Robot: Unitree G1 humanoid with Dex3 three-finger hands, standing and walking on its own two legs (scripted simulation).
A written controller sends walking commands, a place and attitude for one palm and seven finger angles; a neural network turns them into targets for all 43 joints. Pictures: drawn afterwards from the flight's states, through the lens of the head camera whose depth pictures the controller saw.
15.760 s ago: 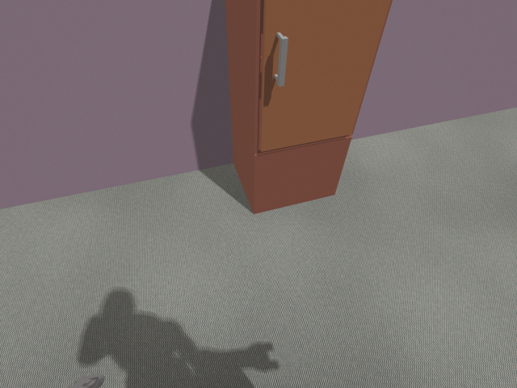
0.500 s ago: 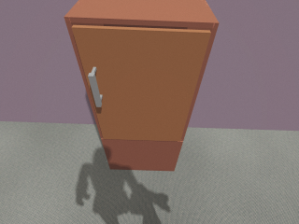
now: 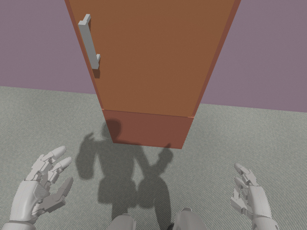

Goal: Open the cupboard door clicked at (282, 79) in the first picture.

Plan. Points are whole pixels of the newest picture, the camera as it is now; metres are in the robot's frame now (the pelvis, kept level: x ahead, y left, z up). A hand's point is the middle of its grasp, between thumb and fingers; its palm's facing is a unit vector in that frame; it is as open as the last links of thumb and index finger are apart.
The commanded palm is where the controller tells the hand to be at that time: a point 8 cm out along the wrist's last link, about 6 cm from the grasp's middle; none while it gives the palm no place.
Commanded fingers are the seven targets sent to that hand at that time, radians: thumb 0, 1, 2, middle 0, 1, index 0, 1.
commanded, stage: raise the hand with hooked fingers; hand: left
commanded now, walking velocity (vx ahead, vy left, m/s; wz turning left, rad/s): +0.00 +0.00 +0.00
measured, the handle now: (91, 43) +0.59 +0.25 +0.12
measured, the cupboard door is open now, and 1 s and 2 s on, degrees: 0 0 0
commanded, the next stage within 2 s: move the hooked fingers beside the handle in 1.68 s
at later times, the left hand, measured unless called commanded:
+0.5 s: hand (39, 165) +0.23 +0.27 +0.07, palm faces +0.08 -1.00 -0.05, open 11.6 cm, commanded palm +0.20 +0.32 +0.08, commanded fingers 0.00 -0.20 0.43 -0.28 -1.00 -0.28 -1.00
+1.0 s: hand (27, 132) +0.28 +0.30 +0.11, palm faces +0.05 -1.00 -0.04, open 13.9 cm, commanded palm +0.26 +0.35 +0.12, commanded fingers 0.00 -0.50 0.30 -0.30 -1.20 -0.30 -1.20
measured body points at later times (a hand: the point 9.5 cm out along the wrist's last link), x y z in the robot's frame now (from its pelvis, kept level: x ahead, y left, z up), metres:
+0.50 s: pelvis -0.01 +0.01 +0.02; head +0.06 +0.02 +0.46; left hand +0.22 +0.32 +0.08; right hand +0.15 -0.24 -0.06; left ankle -0.03 +0.12 -0.66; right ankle +0.06 -0.10 -0.66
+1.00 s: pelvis +0.01 +0.04 +0.04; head +0.06 +0.04 +0.49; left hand +0.27 +0.36 +0.11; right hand +0.18 -0.20 -0.03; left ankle -0.03 +0.12 -0.66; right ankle +0.06 -0.10 -0.66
